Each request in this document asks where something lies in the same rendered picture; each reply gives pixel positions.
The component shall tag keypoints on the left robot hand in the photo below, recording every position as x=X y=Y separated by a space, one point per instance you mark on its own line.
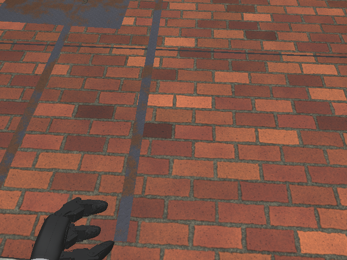
x=59 y=232

